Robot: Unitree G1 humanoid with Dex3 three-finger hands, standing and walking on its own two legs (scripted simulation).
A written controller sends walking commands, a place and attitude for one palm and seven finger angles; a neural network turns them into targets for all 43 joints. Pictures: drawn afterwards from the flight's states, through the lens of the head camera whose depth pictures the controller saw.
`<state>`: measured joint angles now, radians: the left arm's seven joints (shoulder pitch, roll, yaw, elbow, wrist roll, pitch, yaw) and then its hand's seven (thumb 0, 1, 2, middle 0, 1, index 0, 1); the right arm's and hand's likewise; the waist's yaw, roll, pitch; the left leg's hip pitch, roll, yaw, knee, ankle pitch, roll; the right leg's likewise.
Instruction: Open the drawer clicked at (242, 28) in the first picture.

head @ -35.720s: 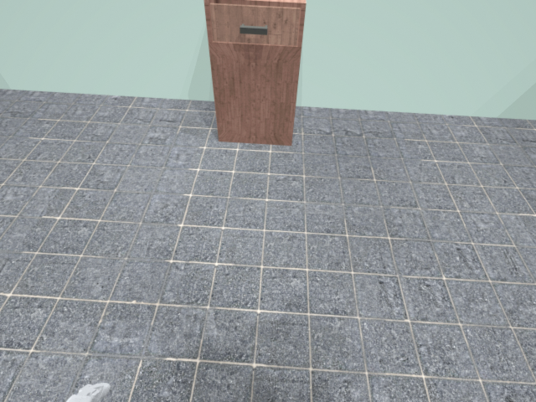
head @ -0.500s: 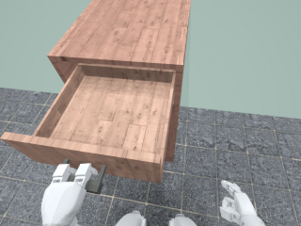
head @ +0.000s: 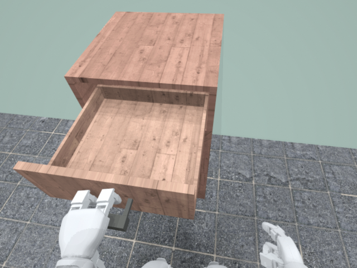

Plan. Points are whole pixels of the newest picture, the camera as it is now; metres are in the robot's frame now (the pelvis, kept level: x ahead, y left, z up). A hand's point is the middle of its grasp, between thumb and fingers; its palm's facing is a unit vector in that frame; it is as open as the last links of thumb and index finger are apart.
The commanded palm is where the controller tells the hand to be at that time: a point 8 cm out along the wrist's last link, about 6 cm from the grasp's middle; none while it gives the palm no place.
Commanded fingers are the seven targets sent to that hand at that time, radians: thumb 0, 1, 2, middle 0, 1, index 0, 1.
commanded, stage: lift the hand off the handle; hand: left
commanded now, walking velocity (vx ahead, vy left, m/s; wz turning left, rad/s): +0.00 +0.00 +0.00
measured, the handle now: (103, 209) +0.25 +0.20 -0.01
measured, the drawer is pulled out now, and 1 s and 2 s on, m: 0.30 0.30 0.30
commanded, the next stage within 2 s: none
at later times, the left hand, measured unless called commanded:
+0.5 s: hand (96, 226) +0.20 +0.19 +0.02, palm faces +0.03 -0.16 -0.99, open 13.6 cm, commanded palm +0.18 +0.18 +0.08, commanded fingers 0.00 -0.50 0.30 -0.30 -1.20 -0.30 -1.20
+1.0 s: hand (92, 220) +0.20 +0.18 +0.06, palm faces +0.03 -0.17 -0.99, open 13.5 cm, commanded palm +0.18 +0.18 +0.12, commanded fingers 0.00 -0.50 0.30 -0.30 -1.20 -0.30 -1.20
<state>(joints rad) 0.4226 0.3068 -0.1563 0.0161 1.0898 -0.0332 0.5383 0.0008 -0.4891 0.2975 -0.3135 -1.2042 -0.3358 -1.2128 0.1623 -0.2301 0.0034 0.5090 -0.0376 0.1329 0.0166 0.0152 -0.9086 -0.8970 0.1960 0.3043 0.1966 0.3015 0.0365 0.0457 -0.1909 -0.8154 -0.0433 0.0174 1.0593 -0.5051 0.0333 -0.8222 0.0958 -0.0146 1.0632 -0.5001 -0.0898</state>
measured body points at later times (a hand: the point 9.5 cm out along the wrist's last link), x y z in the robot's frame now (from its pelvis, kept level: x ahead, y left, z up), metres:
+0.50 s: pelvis +0.01 +0.01 +0.02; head +0.04 -0.03 +0.46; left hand +0.20 +0.19 +0.08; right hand +0.21 -0.20 -0.08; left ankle +0.01 +0.10 -0.66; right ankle +0.01 -0.07 -0.66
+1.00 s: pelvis +0.02 +0.00 +0.03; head +0.04 -0.04 +0.48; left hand +0.20 +0.19 +0.11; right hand +0.22 -0.21 -0.07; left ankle +0.01 +0.10 -0.66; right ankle +0.01 -0.07 -0.66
